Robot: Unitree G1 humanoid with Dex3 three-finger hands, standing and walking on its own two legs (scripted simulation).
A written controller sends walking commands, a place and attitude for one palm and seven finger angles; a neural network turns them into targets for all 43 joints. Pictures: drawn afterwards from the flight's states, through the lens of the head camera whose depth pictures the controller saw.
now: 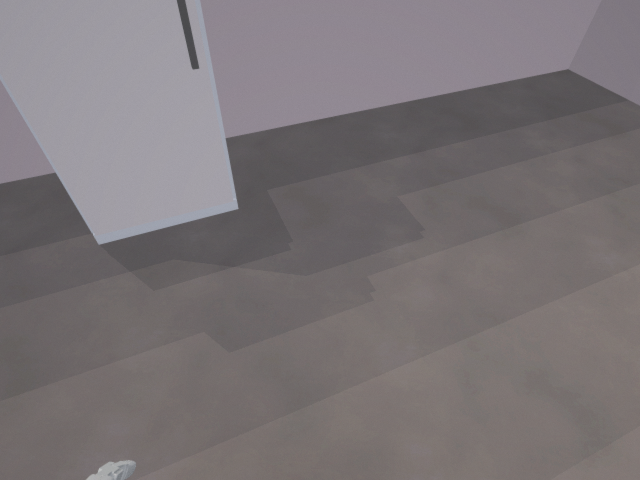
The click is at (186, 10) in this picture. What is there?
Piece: fridge door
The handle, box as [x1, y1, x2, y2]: [177, 0, 198, 68]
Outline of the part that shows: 177,0 192,68 198,68 184,0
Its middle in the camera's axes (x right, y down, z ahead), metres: -0.41 -0.69 +1.10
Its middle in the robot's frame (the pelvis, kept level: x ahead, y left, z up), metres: +1.27 +0.48 +0.14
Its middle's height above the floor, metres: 0.91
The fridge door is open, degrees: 0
